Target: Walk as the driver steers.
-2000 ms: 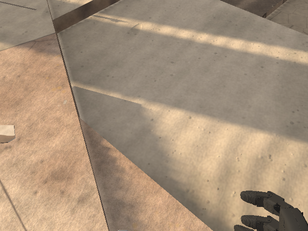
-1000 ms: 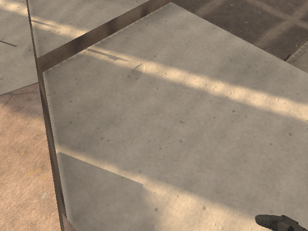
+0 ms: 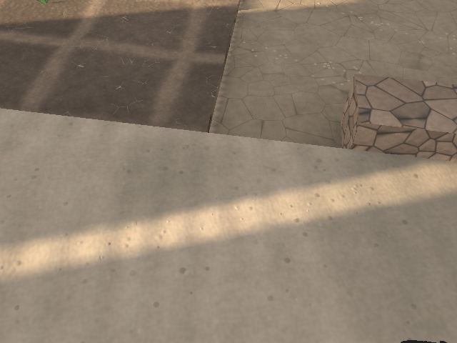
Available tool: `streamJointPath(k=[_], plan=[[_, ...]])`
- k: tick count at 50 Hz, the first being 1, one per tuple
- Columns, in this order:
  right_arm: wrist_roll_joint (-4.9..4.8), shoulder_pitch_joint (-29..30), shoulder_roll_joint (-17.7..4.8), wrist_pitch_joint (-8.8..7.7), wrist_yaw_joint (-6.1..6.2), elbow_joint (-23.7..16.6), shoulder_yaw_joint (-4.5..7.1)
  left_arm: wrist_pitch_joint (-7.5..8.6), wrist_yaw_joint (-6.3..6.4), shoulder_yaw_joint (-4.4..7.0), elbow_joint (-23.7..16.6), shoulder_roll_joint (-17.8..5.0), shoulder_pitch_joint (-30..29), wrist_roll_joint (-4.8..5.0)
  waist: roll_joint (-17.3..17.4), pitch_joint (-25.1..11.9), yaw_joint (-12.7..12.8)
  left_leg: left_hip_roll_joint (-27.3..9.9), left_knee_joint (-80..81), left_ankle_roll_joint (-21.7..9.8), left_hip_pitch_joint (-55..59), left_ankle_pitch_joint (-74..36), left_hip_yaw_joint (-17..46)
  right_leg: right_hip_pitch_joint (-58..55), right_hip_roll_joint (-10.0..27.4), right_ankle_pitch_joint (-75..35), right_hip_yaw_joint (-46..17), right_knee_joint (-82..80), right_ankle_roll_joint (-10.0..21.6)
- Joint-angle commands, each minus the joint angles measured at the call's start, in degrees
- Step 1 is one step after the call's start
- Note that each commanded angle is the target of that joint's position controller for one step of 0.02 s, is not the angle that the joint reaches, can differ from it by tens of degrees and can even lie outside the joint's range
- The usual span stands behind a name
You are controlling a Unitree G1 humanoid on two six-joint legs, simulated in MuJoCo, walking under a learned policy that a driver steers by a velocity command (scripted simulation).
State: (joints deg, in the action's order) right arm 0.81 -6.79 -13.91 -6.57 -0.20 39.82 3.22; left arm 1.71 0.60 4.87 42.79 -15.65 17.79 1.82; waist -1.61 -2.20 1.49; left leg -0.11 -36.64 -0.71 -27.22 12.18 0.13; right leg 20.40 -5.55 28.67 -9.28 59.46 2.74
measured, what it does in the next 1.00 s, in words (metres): walks ahead: right foot, then left foot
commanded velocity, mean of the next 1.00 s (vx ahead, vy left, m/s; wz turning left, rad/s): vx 0.50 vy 0.00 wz -0.14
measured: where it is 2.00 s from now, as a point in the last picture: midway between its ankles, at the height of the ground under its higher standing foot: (256, 205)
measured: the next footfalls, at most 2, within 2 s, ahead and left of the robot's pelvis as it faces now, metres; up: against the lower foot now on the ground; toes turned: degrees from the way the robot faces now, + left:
right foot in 0.46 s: +0.33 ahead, -0.19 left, +0.00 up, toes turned -18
left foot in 1.00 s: +0.69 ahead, -0.05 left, +0.00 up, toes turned -2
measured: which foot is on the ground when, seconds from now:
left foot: down 0.00-0.46, up 0.48-0.98, down 1.00-1.00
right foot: up 0.00-0.44, down 0.46-1.00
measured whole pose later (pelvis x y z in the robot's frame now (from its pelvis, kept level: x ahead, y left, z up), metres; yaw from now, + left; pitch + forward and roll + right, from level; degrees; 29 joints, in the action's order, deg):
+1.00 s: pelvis +0.52 -0.11 -0.01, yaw -5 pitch +3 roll -1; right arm -1.2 -4.2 -14.7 -3.0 -3.9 41.4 2.7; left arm 2.3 1.8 4.2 48.4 -15.2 19.1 0.3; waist 1.4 1.6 2.1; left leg 0.7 -33.5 -6.4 -31.1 5.0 -3.5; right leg -5.7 1.0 28.4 13.0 25.0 -0.6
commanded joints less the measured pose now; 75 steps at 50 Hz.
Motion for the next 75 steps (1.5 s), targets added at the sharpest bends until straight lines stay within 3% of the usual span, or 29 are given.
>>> streamJointPath(k=[1, 6, 13, 18, 20, 22, 23, 24, 25, 26, 29, 34, 39, 44, 47, 49, 50, 51, 52, 53, 55, 56, 59, 64, 69, 72, 73, 74, 75], plan=[[0.18, -9.67, -8.33, 0.61, 0.4, -0.73, 2.73, 0.34, 0.22, 1.02, -6.16, -5.99, -3.81, -0.42, 7.82, 0.27, -5.47, -19.38, 20.91, -8.69, 25.74, 17.38, 29.15, 29.49, 6.69, -7.07, 1.08, 15.92, -0.34], [-0.08, -6.25, -6.66, 0.01, 0.79, 1.08, 2.39, -1.21, -0.19, 1.39, -7.48, -3.7, -4.84, -0.75, 7.67, 2.19, -2.58, -15.25, 26.29, -8.61, 17.97, -2.02, 10.18, 23.05, 10.48, -15.52, 2.69, 7.07, -2.01], [-0.56, -8.68, -9.49, 1.1, 1.64, 4.49, 3.43, -0.92, -1.48, 0.43, -9.84, -1.44, -12.83, -0.84, 6.21, 3.4, -4.97, -15.05, 26.69, -7.45, 23.32, -11.4, -3.46, 21.71, 10.56, -28.91, 6.31, -11.79, -2.89], [-2.05, -11.98, -11.86, 2.03, 0.91, 6.72, 4.11, -0.45, -3.47, -0.07, -12.24, -1.02, -18.43, -0.47, 5.78, 6.89, -6.37, -17.39, 25.06, -7.26, 27.04, -13.86, -6.58, 17.48, 9.25, -22.91, 10.46, -20.93, 0.09], [-2.85, -11.53, -13.76, 2.41, 0.64, 7.45, 4.51, -0.32, -3.65, 0.64, -12.27, -2.49, -16.35, -0.88, 6.99, 5.58, -3.84, -17.94, 19.63, -6.94, 28.79, -30.77, -8.01, 11.42, 6.36, -16.45, 13.04, -23.42, 2.59], [-3.18, -10.94, -13.3, 2.76, 0.82, 8.22, 3.88, -0.28, -3.14, 3.22, -7.89, -6.67, -1.82, -1.05, 6.26, -2.53, 4.61, -14.61, 1.22, -4.62, 24.09, -45.84, -12.22, -11.19, 1.12, -21.68, 15.9, -30.19, 6.1], [-1.52, -11.01, -10.51, 2.51, 0.91, 7.23, 2.54, -0.58, -2.07, 4.8, -5.74, -11.44, 8.05, -0.93, 0.34, -9.09, 8.47, -12.33, -16.93, -1.88, 9.12, -27.17, -12.68, -30.06, 9.56, -24.19, 3.07, -28.73, 9.26], [-0.42, -16.56, -3.42, 1.04, -0.02, 4.64, -0.06, 0.2, -1.82, 5.01, -5.8, -17.64, 6.62, -0.67, -14.2, -15.69, 1.62, -1.68, -36.52, 1.16, -12.54, 21.15, -6.55, -44.02, 25.12, -14.46, -28.97, -35.96, 19.98], [-3.08, -11.35, -9.18, -0.56, -0.65, 5.65, 1.2, 0.76, -1.81, 3.31, -6.37, -11.77, 8.38, -1.16, -6.69, -18.46, 6.02, -2.19, -42.35, 0.19, -17.46, 21.3, 3.48, -43.19, 27.39, -12.02, -33.17, -41.75, 19.62], [-4.65, -5.98, -11.06, -0.92, -0.75, 3.98, 1.79, 1.41, -1.97, 2.32, -5.53, -9.17, 5.24, -1.54, -5.28, -10.26, 5.96, -4.54, -42.02, -1.03, -20.66, 16.23, 3.05, -37.03, 25.33, -18.81, -22.6, -41.63, 16.3], [-2.54, -6.4, -9.5, 0.32, -0.27, 5.48, 1.78, 2.44, -1.94, 0.46, -5.61, -3.78, -3.95, -2.07, -2.75, -2.32, -0.32, -9.79, -32.91, -0.92, -12.35, 4.16, 4.26, -18.37, 19.33, -29.27, -6.18, -45.11, 11.45], [-2.61, -5.98, -6.32, 3.28, 0.07, 5.75, 1.42, 4.56, -1.32, 0.91, -2.63, -4.96, -3.52, -2.8, -0.79, 2.43, -1.86, -7.97, -24.91, 1.22, -14.44, -5.17, 6.78, -13.23, 18.5, -37.46, 5.05, -50.61, 10.12], [-2.09, 1.1, -4.83, 2.75, -1.32, 3.5, 0.71, 4.73, -0.38, 0.66, -0.57, -5.74, -2.81, -2.47, -1.15, 5.26, 0.52, -5.39, -7.09, 0.62, -12.13, -20.81, 3.05, -13.96, 16.47, -35.66, 13.92, -52.91, 6.58], [-2.01, 8.02, -3.95, 2.62, -3.31, -0.7, -0.14, 3.03, 0.28, 1.14, 2.5, -7.25, 1.53, -1.68, -0.38, 7.81, 2.96, -4.14, 0.92, -1.74, -16.3, -16.29, -0.28, -25.59, 20.23, -42.5, 16.69, -49.31, 5.65], [-1.99, 5.87, -6.06, 2.88, -4.14, -2.29, 0.73, 1.53, 1.18, 1.74, 2.13, -9.7, 0.1, -1.41, -3.36, 4.06, 0.18, 0.0, 1.43, -4.67, -9.83, -6.62, -5.22, -29.58, 20.92, -67.3, 18.9, -39.93, 3.68], [-2.11, -5.76, -10.12, 3.3, -3.68, -0.37, 2.85, 0.54, 1.83, 1.93, 1.67, -11.16, -1.34, -1.31, -4.32, -2.66, -6.54, 4.24, 2.85, -7.75, 6.18, -3.86, -6.94, -26.49, 19.4, -77.65, 20.23, -23.19, 1.79], [-2.03, -15.07, -14.01, 3.6, -2.69, 1.41, 4.62, 0.79, 2.16, 1.6, 0.87, -10.95, -1.9, -1.41, -0.86, -7.57, -11.39, 1.97, 5.68, -10.51, 23.3, -7.17, -0.31, -15.09, 16.89, -65.53, 20.48, -7.72, -0.42], [-2.23, -17.19, -19.82, 3.52, -1.91, 1.53, 5.8, 2.3, 0.91, -1.08, -1.68, -2.25, 4.68, -3.37, 14.76, -13.75, -5.68, -13.6, 6.66, -21.35, 46.56, -3.29, 29.59, 12.26, 5.7, -11.21, 17.72, 15.27, -4.65], [-2.14, -17.94, -16.94, 3.08, -1.86, 0.25, 4.73, 4.88, -0.12, -1.42, -2.41, -4.3, 1.13, -1.88, 11.74, -22.3, -8.01, -18.98, 16.62, -25.98, 53.47, 2.13, 49.36, 21.39, 0.92, 4.94, 4.29, 24.76, -4.48], [-1.54, -16.35, -13.92, 2.86, -1.64, 0.18, 3.95, 6.33, -0.85, -0.58, -4.28, -7.54, -4.81, 0.32, 8.1, -15.35, -9.55, -17.24, 18.19, -22.15, 49.55, 1.09, 40.92, 26.45, 4.82, 0.69, 1.67, 24.15, -3.05], [-2.01, -8.97, -10.42, 2.59, -1.46, -1.24, 2.93, 7.02, -0.3, -0.76, -5.14, -7.09, -8.02, -1.07, -0.32, -4.04, -4.65, -12.58, 18.97, -18.35, 31.06, -8.49, 28.25, 22.96, 9.35, -6.07, 3.3, 13.2, -2.56], [-1.38, -6.82, -8.96, 2.49, -1.23, -2.18, 2.34, 6.39, -0.06, -0.21, -5.09, -7.86, -7.12, -1.98, 0.87, -2.6, -2.51, -11.05, 20.2, -17.98, 24.7, -13.39, 24.83, 18.47, 10.69, -7.59, 3.22, 10.12, -2.99], [-1.3, -5.62, -9.81, 2.39, -0.67, -3.14, 2.49, 4.21, 0.1, -0.43, -5.3, -6.27, -5.04, -2.73, 3.05, -0.58, -0.14, -8.69, 22.74, -17.98, 15.13, -18.91, 20.12, 14.18, 11.31, -9.61, 4.95, 2.41, -5.33], [-2.14, -9.07, -11.88, 3.43, 0.86, -2.23, 3.09, 3.81, -0.04, -1.81, -7.71, -3.32, -14.76, -2.62, 5.73, 0.82, -3.76, -3.24, 21.0, -13.26, 9.35, -15.38, 13.91, 9.29, 7.57, -28.29, 6.9, -19.25, -7.49], [-2.4, -13.19, -11.56, 4.57, 1.13, -1.37, 2.97, 4.95, -1.39, -0.96, -9.4, -5.81, -19.84, -1.39, 7.37, 0.56, -5.58, -5.5, 15.44, -11.49, 15.22, -6.05, 21.98, 6.13, 4.73, -28.92, 4.92, -29.82, -6.21], [-2.12, -11.56, -10.28, 4.89, 1.21, -2.08, 2.67, 5.79, -1.57, 0.44, -7.84, -7.69, -13.2, -1.35, 9.69, -0.44, -1.15, -5.11, 8.86, -9.39, 16.32, -6.22, 25.01, -2.74, 4.68, -25.51, 5.72, -34.2, -2.75], [-1.83, -11.23, -7.76, 4.61, 1.09, -2.77, 1.78, 6.1, -1.16, 1.28, -7.17, -9.63, -7.31, -2.17, 8.28, -5.02, 1.81, -2.69, 0.18, -7.32, 13.09, -6.64, 22.34, -13.35, 9.18, -24.61, 2.39, -33.58, 0.08], [-0.85, -13.34, -3.8, 4.41, 1.05, -3.69, 0.42, 6.12, -0.66, 2.11, -6.36, -12.98, 1.36, -2.54, -0.82, -12.73, 3.98, 2.25, -17.3, -4.62, 5.34, 8.11, 15.13, -27.76, 20.36, -21.47, -9.55, -33.78, 3.84], [-3.17, -20.25, -4.12, 3.96, 1.0, -5.64, 0.16, 5.31, -1.25, 2.85, -4.02, -16.21, 4.44, -2.69, -21.38, -15.87, 0.22, 6.16, -32.99, -2.13, -14.11, 23.27, 9.86, -38.64, 31.15, -3.82, -38.3, -40.75, 13.16]])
